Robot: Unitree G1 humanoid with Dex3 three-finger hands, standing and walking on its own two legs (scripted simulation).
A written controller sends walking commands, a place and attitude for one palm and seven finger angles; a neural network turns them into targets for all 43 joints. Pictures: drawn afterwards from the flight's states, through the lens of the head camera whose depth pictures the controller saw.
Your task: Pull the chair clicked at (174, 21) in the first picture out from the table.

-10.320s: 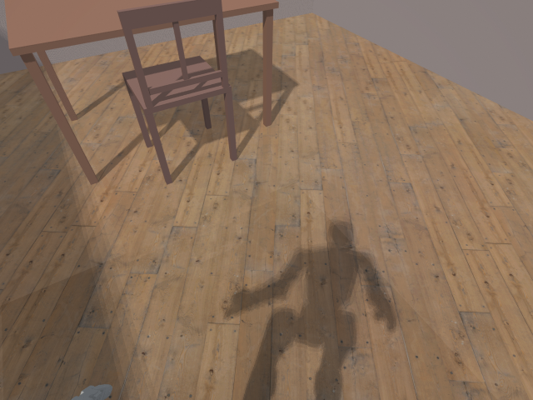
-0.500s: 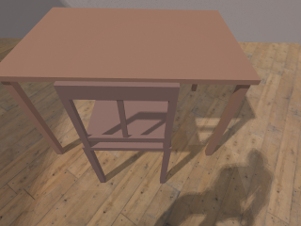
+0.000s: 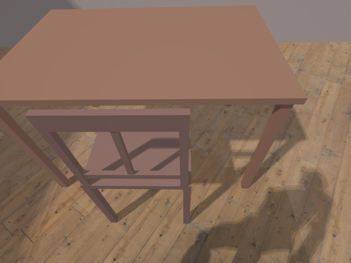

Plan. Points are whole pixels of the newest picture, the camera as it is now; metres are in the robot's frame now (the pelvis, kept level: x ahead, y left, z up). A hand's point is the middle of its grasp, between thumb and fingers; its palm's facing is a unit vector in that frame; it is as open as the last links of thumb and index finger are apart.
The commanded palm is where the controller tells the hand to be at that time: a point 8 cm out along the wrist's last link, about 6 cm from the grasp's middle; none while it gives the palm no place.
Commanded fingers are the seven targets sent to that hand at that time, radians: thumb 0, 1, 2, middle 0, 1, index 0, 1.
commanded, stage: come to a stop and stand still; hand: left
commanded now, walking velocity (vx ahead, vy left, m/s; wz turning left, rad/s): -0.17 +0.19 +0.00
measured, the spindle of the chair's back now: (123, 153) +0.43 +0.20 -0.08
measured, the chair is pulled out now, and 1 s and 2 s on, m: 0.00 0.00 0.00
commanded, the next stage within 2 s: none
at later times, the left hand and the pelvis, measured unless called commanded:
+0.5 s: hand out of the picture +0.03 +0.17 -0.14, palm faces +0.05 -0.96 -0.29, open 7.3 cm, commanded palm none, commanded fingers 0.00 0.90 0.90 -0.20 -0.30 -0.20 -0.30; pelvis -0.01 -0.02 +0.01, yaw +0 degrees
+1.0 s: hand out of the picture -0.04 +0.20 -0.16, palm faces +0.01 -0.98 -0.19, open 7.3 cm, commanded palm none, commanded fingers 0.00 0.90 0.90 -0.20 -0.30 -0.20 -0.30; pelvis -0.04 +0.02 +0.02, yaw -1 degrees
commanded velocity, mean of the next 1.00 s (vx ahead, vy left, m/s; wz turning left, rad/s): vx -0.04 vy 0.03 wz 0.00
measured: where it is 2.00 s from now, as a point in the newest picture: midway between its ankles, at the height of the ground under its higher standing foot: outside the picture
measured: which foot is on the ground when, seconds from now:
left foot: up 0.00-0.14, down 0.16-1.00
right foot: down 0.00-1.00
